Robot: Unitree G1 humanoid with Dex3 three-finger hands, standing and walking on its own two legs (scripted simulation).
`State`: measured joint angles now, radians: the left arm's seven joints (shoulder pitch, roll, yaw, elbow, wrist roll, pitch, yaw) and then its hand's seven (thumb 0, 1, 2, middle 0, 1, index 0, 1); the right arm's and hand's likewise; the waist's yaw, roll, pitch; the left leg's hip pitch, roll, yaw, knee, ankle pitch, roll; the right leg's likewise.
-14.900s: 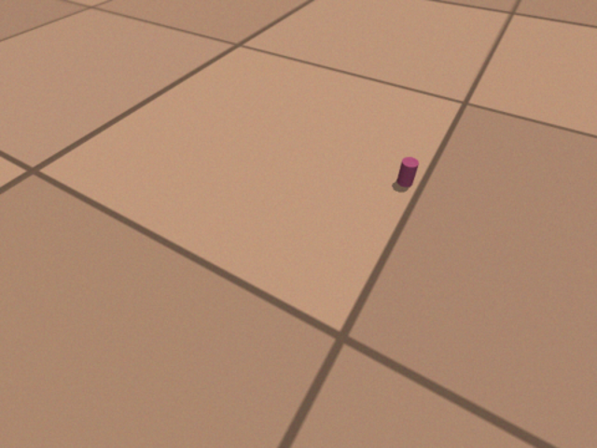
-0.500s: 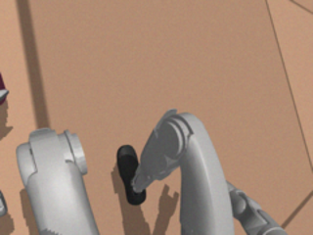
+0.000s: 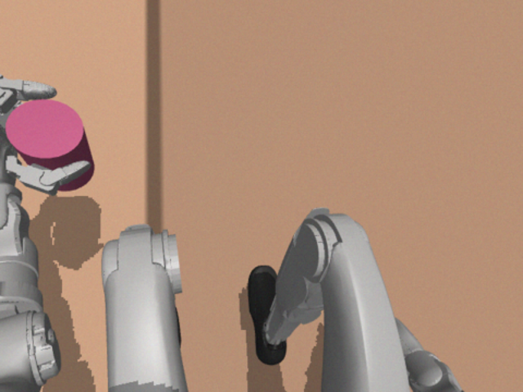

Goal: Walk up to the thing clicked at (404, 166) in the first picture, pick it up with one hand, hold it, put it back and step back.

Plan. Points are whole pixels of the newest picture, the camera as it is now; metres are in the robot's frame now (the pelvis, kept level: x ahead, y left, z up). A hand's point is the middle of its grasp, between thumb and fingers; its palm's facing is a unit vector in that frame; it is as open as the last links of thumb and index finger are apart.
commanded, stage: settle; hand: left
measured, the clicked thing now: (57, 150) +0.43 +0.28 -0.12
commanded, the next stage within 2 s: lift in 0.86 s
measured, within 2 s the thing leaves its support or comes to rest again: neither
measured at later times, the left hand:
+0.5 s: hand (40, 119) +0.43 +0.27 -0.02, palm faces +0.21 -0.98 -0.03, open 11.3 cm
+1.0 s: hand (42, 111) +0.43 +0.27 +0.01, palm faces +0.23 -0.97 -0.03, open 11.3 cm
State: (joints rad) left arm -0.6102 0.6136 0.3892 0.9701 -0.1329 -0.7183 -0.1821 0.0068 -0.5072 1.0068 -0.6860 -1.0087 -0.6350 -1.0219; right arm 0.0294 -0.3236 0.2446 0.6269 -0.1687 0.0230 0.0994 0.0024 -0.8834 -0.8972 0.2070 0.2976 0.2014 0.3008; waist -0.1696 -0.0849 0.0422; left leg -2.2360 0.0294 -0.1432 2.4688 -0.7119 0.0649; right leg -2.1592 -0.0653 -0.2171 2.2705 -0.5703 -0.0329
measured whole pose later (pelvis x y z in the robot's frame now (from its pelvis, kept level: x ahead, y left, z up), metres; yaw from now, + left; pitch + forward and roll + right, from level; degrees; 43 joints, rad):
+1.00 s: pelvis +0.01 -0.01 +0.05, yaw +7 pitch +33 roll -5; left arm -0.62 0.40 0.39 0.93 -0.14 -0.64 -0.20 0.01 -0.51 1.03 -0.66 -1.05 -0.61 -1.06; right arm 0.10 -0.29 0.07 0.69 -0.08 -0.02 0.05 0.01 -0.90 -0.90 0.21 0.30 0.20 0.30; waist -0.13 0.00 -0.12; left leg -2.14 0.01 -0.03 2.27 -0.71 0.04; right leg -2.13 -0.08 -0.11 2.17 -0.62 -0.04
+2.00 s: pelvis +0.05 +0.00 +0.26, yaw +8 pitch +26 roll -3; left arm -0.21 0.27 0.18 0.38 -0.20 -0.32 -0.10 0.01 -0.51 1.04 -0.66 -1.05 -0.61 -1.06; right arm 0.16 -0.25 0.01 0.64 0.05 -0.07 -0.04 0.01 -0.90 -0.90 0.20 0.30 0.20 0.30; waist -0.04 0.02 -0.19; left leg -1.40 0.01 -0.01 1.60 -0.65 0.03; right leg -1.41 -0.03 -0.08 1.53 -0.57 -0.02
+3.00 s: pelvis +0.10 +0.00 +0.39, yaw +9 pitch +11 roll -1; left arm -0.15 0.21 0.14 0.49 -0.20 -0.36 -0.12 0.01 -0.52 1.04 -0.67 -1.03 -0.62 -1.04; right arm 0.23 -0.23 0.02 0.67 0.01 -0.06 -0.05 0.01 -0.91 -0.90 0.20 0.30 0.20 0.30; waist -0.02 0.01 -0.07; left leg -0.68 0.01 0.00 0.97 -0.48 0.01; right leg -0.70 -0.01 -0.07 0.93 -0.42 -0.02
